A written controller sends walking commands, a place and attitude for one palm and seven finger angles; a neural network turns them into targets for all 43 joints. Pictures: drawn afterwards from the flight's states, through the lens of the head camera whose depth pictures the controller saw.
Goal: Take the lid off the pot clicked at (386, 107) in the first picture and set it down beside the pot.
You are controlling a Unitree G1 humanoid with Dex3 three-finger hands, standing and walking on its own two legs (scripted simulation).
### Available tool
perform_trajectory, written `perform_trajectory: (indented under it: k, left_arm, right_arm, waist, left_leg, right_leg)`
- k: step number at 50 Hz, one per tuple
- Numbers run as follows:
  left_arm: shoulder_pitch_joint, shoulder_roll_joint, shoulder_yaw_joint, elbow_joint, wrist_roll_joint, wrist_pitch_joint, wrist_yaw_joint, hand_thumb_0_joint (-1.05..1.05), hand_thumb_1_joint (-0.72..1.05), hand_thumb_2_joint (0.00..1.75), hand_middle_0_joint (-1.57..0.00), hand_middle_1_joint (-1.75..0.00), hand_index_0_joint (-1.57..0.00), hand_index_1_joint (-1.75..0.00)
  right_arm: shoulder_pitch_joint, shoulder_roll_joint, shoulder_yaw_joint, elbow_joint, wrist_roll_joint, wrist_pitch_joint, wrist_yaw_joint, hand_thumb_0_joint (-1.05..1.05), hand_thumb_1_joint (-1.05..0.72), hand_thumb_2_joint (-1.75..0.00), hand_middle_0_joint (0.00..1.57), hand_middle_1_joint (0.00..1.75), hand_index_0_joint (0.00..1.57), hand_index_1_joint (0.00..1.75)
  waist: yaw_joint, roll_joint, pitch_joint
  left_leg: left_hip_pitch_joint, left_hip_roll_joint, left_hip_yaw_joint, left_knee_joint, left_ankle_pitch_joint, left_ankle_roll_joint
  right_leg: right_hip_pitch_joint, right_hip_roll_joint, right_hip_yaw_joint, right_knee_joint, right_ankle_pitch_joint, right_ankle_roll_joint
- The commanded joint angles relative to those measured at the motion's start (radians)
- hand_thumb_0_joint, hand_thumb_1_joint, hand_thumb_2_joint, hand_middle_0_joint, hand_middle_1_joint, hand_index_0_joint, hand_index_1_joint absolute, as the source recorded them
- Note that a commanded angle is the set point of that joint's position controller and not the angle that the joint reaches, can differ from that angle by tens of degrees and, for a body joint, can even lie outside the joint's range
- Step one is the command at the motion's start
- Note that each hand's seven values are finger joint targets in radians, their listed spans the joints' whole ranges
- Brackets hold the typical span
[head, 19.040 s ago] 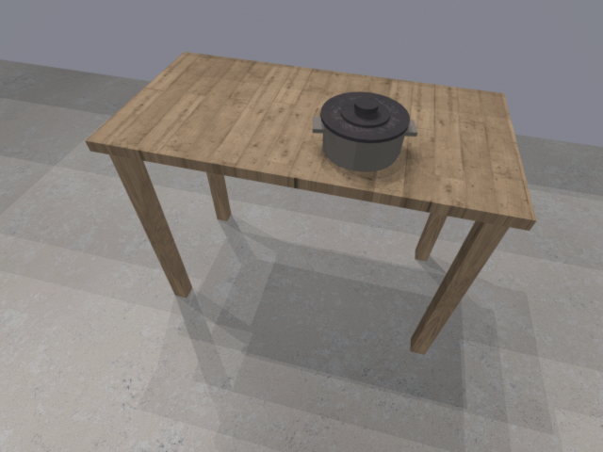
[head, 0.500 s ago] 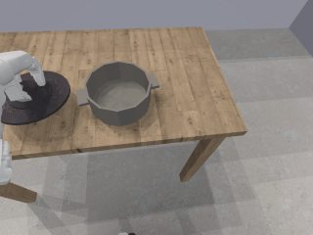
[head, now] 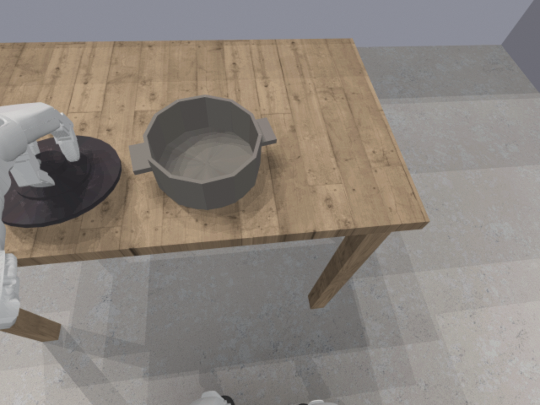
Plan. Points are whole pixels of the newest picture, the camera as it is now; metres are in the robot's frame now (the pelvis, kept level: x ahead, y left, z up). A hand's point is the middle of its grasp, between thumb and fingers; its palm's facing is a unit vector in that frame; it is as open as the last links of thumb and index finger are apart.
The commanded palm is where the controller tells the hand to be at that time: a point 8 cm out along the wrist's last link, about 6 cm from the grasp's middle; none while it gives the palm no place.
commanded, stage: lower the lid onto the table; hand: left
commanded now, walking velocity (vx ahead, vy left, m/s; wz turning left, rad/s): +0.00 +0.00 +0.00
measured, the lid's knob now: (48, 164) +0.48 +0.31 +0.04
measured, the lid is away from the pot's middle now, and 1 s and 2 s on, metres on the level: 0.24 0.23 0.23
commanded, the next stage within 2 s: open the fingers wide in 0.12 s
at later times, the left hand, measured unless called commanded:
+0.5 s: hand (47, 175) +0.45 +0.30 +0.05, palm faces -0.45 -0.08 -0.89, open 8.0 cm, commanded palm +0.47 +0.30 +0.12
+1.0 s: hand (40, 170) +0.45 +0.31 +0.06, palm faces -0.47 -0.09 -0.88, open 9.5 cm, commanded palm +0.48 +0.30 +0.12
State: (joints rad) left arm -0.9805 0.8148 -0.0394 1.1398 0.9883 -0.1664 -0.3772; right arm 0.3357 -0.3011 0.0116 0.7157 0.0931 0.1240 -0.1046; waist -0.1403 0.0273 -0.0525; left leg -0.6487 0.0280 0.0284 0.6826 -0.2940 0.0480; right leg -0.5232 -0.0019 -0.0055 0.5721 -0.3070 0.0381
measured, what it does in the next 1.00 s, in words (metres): stands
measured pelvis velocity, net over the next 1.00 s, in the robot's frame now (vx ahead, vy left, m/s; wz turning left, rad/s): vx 0.00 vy -0.01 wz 0.00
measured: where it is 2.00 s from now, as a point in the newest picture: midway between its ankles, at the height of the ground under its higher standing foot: outside the picture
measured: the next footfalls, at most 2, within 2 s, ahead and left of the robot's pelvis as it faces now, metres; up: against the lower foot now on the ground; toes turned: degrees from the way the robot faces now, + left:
none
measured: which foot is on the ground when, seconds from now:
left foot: down 0.00-1.00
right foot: down 0.00-1.00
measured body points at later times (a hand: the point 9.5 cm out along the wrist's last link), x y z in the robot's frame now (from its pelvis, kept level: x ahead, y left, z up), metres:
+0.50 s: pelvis +0.00 +0.00 +0.00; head +0.09 +0.01 +0.44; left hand +0.47 +0.30 +0.10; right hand +0.01 -0.28 -0.12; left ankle +0.01 +0.09 -0.72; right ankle -0.03 -0.16 -0.72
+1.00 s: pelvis +0.00 -0.01 -0.01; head +0.09 +0.01 +0.43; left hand +0.47 +0.31 +0.11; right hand +0.01 -0.30 -0.12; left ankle +0.01 +0.09 -0.72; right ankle -0.03 -0.16 -0.72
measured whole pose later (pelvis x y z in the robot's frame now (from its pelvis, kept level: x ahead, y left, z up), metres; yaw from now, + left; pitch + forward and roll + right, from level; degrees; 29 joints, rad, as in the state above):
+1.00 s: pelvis +0.00 -0.01 -0.01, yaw +0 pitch +15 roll -3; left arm -0.93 0.80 -0.02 1.09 0.99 -0.16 -0.34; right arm 0.32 -0.30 0.00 0.70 0.09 0.18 -0.08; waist -0.13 0.03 -0.07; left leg -0.69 0.03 0.02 0.73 -0.31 0.04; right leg -0.57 0.00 -0.01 0.64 -0.33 0.03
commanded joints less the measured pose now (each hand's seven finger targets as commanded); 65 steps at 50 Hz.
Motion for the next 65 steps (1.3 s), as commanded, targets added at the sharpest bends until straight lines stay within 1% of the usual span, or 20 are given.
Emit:
perform_trajectory:
  k: [1,5,10,11,13,16,19,22,26,30,33,37,41,44,47,51,53,54,57,65]
  left_arm:
    - [-0.56,0.394,0.122,-0.263,-0.018,-0.004,0.07,0.0,0.49,1.08,-0.86,-1.06,-0.89,-1.07]
    - [-0.526,0.364,0.093,-0.191,-0.018,-0.002,0.072,0.0,0.49,1.08,-0.86,-1.06,-0.89,-1.07]
    - [-0.521,0.384,0.104,-0.174,-0.002,-0.004,0.08,0.0,0.49,1.08,-0.86,-1.06,-0.89,-1.07]
    - [-0.284,0.28,0.136,-0.206,-0.021,0.003,0.073,0.0,0.49,1.08,-0.86,-1.06,-0.89,-1.07]
    - [-0.269,0.284,0.168,-0.339,-0.03,-0.042,0.081,0.0,0.47,1.04,-0.83,-1.06,-0.86,-1.06]
    - [-0.408,0.371,0.203,-0.376,-0.021,-0.023,0.116,0.0,0.44,0.99,-0.78,-1.05,-0.82,-1.06]
    - [-0.385,0.383,0.218,-0.389,-0.003,-0.014,0.153,0.0,0.41,0.95,-0.74,-1.04,-0.77,-1.05]
    - [-0.373,0.285,0.139,-0.317,-0.015,0.017,0.167,0.0,0.37,0.91,-0.7,-1.03,-0.73,-1.04]
    - [-0.419,0.329,0.16,-0.348,-0.014,0.017,0.161,0.0,0.32,0.87,-0.65,-1.01,-0.67,-1.02]
    - [-0.423,0.282,0.107,-0.285,-0.023,0.022,0.147,0.0,0.27,0.83,-0.6,-0.99,-0.62,-1.0]
    - [-0.421,0.256,0.089,-0.297,-0.022,0.014,0.138,0.0,0.23,0.8,-0.56,-0.98,-0.58,-0.98]
    - [-0.377,0.251,0.073,-0.17,-0.018,0.033,0.127,0.0,0.18,0.76,-0.51,-0.96,-0.53,-0.96]
    - [-0.419,0.245,0.067,-0.261,-0.015,0.019,0.098,0.0,0.13,0.73,-0.47,-0.93,-0.48,-0.93]
    - [-0.366,0.292,0.11,-0.21,-0.025,0.007,0.078,0.0,0.09,0.7,-0.43,-0.91,-0.43,-0.91]
    - [-0.403,0.296,0.096,-0.219,-0.016,0.006,0.081,0.0,0.05,0.67,-0.39,-0.9,-0.39,-0.9]
    - [-0.399,0.332,0.141,-0.282,-0.016,-0.011,0.089,0.0,0.01,0.61,-0.34,-0.89,-0.34,-0.89]
    - [-0.376,0.289,0.119,-0.264,-0.024,-0.01,0.087,0.0,0.01,0.61,-0.33,-0.89,-0.33,-0.89]
    - [-0.363,0.332,0.155,-0.266,-0.018,-0.011,0.093,0.0,0.01,0.61,-0.33,-0.89,-0.33,-0.89]
    - [-0.346,0.328,0.142,-0.202,-0.015,0.008,0.102,0.0,0.0,0.62,-0.34,-0.88,-0.34,-0.88]
    - [-0.39,0.305,0.123,-0.262,-0.011,-0.002,0.097,0.0,0.0,0.63,-0.34,-0.87,-0.34,-0.87]
  right_arm:
    - [0.146,-0.193,-0.06,-0.038,-0.009,-0.018,-0.023,0.0,-0.9,-0.9,0.2,0.3,0.2,0.3]
    - [0.153,-0.196,-0.055,-0.029,-0.005,-0.019,-0.025,0.0,-0.9,-0.9,0.2,0.3,0.2,0.3]
    - [0.165,-0.196,-0.054,-0.027,-0.007,-0.015,-0.027,0.0,-0.9,-0.9,0.2,0.3,0.2,0.3]
    - [0.141,-0.166,-0.078,-0.079,-0.019,-0.005,0.004,0.0,-0.9,-0.9,0.2,0.3,0.2,0.3]
    - [0.12,-0.169,-0.086,-0.083,-0.033,0.021,0.018,0.0,-0.9,-0.9,0.2,0.3,0.2,0.3]
    - [0.115,-0.178,-0.086,-0.068,-0.03,0.05,0.02,0.0,-0.9,-0.9,0.2,0.3,0.2,0.3]
    - [0.11,-0.173,-0.084,-0.071,-0.03,0.049,0.021,0.0,-0.9,-0.9,0.2,0.3,0.2,0.3]
    - [0.094,-0.17,-0.082,-0.064,-0.024,0.051,0.033,0.0,-0.9,-0.9,0.2,0.3,0.2,0.3]
    - [0.09,-0.172,-0.078,-0.07,-0.021,0.042,0.022,0.0,-0.9,-0.9,0.2,0.3,0.2,0.3]
    - [0.079,-0.174,-0.07,-0.066,-0.011,0.029,0.012,0.0,-0.9,-0.9,0.2,0.3,0.2,0.3]
    - [0.077,-0.171,-0.069,-0.07,-0.01,0.018,0.008,0.0,-0.9,-0.9,0.2,0.3,0.2,0.3]
    - [0.078,-0.178,-0.064,-0.068,-0.005,0.023,0.009,0.0,-0.9,-0.9,0.2,0.3,0.2,0.3]
    - [0.093,-0.176,-0.073,-0.071,-0.011,0.026,0.012,0.0,-0.9,-0.9,0.2,0.3,0.2,0.3]
    - [0.093,-0.18,-0.07,-0.074,-0.01,0.033,0.008,0.0,-0.9,-0.9,0.2,0.3,0.2,0.3]
    - [0.097,-0.182,-0.069,-0.069,-0.006,0.038,0.007,0.0,-0.9,-0.9,0.2,0.3,0.2,0.3]
    - [0.109,-0.178,-0.074,-0.071,-0.013,0.039,0.006,0.0,-0.9,-0.9,0.2,0.3,0.2,0.3]
    - [0.11,-0.174,-0.073,-0.07,-0.013,0.036,0.012,0.0,-0.9,-0.9,0.2,0.3,0.2,0.3]
    - [0.113,-0.178,-0.077,-0.067,-0.015,0.043,0.012,0.0,-0.9,-0.9,0.2,0.3,0.2,0.3]
    - [0.109,-0.18,-0.072,-0.069,-0.012,0.049,0.02,0.0,-0.9,-0.9,0.2,0.3,0.2,0.3]
    - [0.109,-0.176,-0.077,-0.073,-0.014,0.051,0.02,0.0,-0.9,-0.9,0.2,0.3,0.2,0.3]
  waist:
    - [-0.01,0.171,-0.509]
    - [-0.02,0.153,-0.446]
    - [-0.022,0.151,-0.47]
    - [0.051,0.186,-0.532]
    - [0.043,0.182,-0.564]
    - [0.024,0.155,-0.528]
    - [0.036,0.211,-0.546]
    - [0.019,0.166,-0.458]
    - [0.017,0.15,-0.505]
    - [0.003,0.124,-0.422]
    - [0.008,0.151,-0.439]
    - [-0.002,0.068,-0.355]
    - [0.008,0.132,-0.466]
    - [0.011,0.076,-0.447]
    - [0.005,0.104,-0.413]
    - [0.018,0.137,-0.488]
    - [0.02,0.143,-0.47]
    - [0.025,0.131,-0.488]
    - [0.021,0.083,-0.419]
    - [0.013,0.148,-0.459]
  left_leg:
    - [0.532,-0.016,-0.027,-0.011,0.412,0.04]
    - [0.483,-0.016,-0.026,-0.007,0.381,0.036]
    - [0.467,-0.015,-0.024,0.018,0.405,0.034]
    - [0.515,-0.031,-0.041,0.015,0.519,0.023]
    - [0.589,-0.012,-0.044,0.032,0.672,0.021]
    - [0.54,-0.016,-0.042,0.009,0.543,0.03]
    - [0.59,-0.017,-0.053,0.002,0.591,0.019]
    - [0.523,-0.021,-0.037,-0.01,0.445,0.023]
    - [0.538,-0.026,-0.04,-0.013,0.423,0.029]
    - [0.481,-0.027,-0.029,-0.022,0.329,0.034]
    - [0.5,-0.025,-0.028,-0.017,0.361,0.033]
    - [0.388,-0.032,-0.016,-0.011,0.258,0.034]
    - [0.474,-0.033,-0.023,0.011,0.355,0.033]
    - [0.428,-0.036,-0.018,0.024,0.375,0.037]
    - [0.406,-0.033,-0.017,0.015,0.319,0.034]
    - [0.47,-0.029,-0.028,0.021,0.404,0.034]
    - [0.48,-0.024,-0.027,0.018,0.448,0.033]
    - [0.484,-0.026,-0.029,0.023,0.454,0.032]
    - [0.4,-0.033,-0.018,0.01,0.359,0.033]
    - [0.486,-0.023,-0.033,0.009,0.406,0.029]
  right_leg:
    - [-0.041,0.073,-0.055,-0.038,0.282,-0.065]
    - [-0.083,0.075,-0.061,-0.026,0.252,-0.065]
    - [-0.092,0.076,-0.059,-0.006,0.266,-0.064]
    - [-0.059,0.076,-0.073,-0.006,0.287,-0.08]
    - [-0.074,0.082,-0.072,-0.007,0.331,-0.081]
    - [-0.061,0.081,-0.066,-0.022,0.297,-0.073]
    - [-0.073,0.081,-0.072,-0.016,0.291,-0.08]
    - [-0.087,0.08,-0.067,-0.032,0.244,-0.079]
    - [-0.048,0.076,-0.062,-0.028,0.26,-0.079]
    - [-0.069,0.071,-0.061,-0.032,0.221,-0.076]
    - [-0.076,0.068,-0.061,-0.026,0.235,-0.08]
    - [-0.086,0.068,-0.059,-0.021,0.195,-0.074]
    - [-0.081,0.071,-0.056,-0.01,0.241,-0.078]
    - [-0.063,0.073,-0.055,-0.001,0.273,-0.073]
    - [-0.086,0.072,-0.056,-0.005,0.226,-0.076]
    - [-0.073,0.076,-0.056,-0.003,0.26,-0.078]
    - [-0.089,0.077,-0.063,-0.002,0.27,-0.079]
    - [-0.077,0.077,-0.061,-0.002,0.275,-0.077]
    - [-0.066,0.078,-0.058,-0.007,0.252,-0.077]
    - [-0.107,0.079,-0.064,-0.008,0.229,-0.079]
